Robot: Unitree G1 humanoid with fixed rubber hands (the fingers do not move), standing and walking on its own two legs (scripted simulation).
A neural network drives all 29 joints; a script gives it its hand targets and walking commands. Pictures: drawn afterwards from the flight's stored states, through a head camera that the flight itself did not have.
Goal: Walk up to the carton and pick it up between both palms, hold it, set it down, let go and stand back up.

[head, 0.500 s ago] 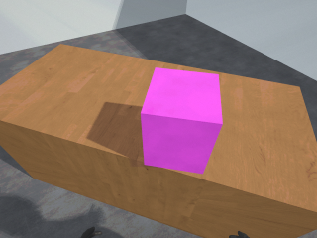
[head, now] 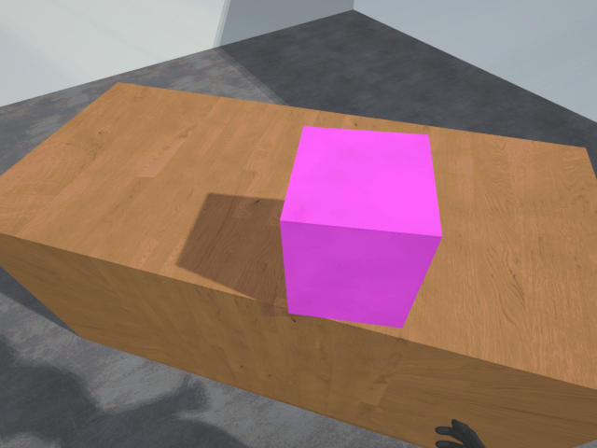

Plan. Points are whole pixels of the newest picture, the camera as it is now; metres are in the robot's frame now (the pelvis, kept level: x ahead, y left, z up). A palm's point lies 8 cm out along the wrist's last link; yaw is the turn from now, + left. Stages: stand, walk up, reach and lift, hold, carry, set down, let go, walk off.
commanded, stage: walk up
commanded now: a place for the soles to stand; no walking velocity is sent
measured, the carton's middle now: (354, 229) +0.48 -0.06 +0.00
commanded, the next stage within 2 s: none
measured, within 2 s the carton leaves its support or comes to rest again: neither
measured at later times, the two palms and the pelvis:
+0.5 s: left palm out of the picture +0.13 +0.20 -0.11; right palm out of the picture +0.12 -0.24 -0.11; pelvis +0.02 +0.00 +0.00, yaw -4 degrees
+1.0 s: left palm (187, 402) +0.23 +0.20 -0.12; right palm out of the picture +0.08 -0.22 -0.12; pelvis +0.07 +0.02 -0.01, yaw -11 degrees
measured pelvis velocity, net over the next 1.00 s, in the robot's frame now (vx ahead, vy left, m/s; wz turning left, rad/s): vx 0.07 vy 0.02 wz -0.19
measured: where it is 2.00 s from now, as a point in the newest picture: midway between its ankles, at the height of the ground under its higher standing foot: outside the picture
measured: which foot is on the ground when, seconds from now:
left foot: down 0.00-1.00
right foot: down 0.00-0.80, up 0.82-1.00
